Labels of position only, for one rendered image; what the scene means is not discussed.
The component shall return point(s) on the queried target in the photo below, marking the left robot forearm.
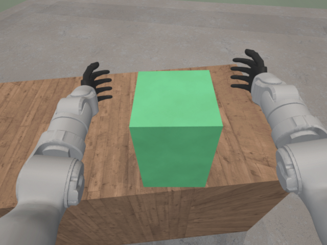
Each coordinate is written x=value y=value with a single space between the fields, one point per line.
x=69 y=125

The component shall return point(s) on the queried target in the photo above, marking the robot right hand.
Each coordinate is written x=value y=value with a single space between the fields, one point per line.
x=257 y=67

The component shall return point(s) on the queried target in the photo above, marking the robot left hand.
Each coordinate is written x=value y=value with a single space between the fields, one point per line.
x=88 y=79

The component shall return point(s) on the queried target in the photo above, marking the right robot forearm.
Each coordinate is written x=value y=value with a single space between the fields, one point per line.
x=285 y=111

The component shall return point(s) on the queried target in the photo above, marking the robot left upper arm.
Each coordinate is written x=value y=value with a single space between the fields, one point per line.
x=48 y=186

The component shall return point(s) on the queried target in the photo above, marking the pedestal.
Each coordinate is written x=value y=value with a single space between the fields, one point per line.
x=115 y=208

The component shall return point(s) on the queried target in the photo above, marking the robot right upper arm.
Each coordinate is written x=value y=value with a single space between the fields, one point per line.
x=302 y=169

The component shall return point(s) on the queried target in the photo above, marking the carton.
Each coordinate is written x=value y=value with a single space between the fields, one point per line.
x=175 y=127

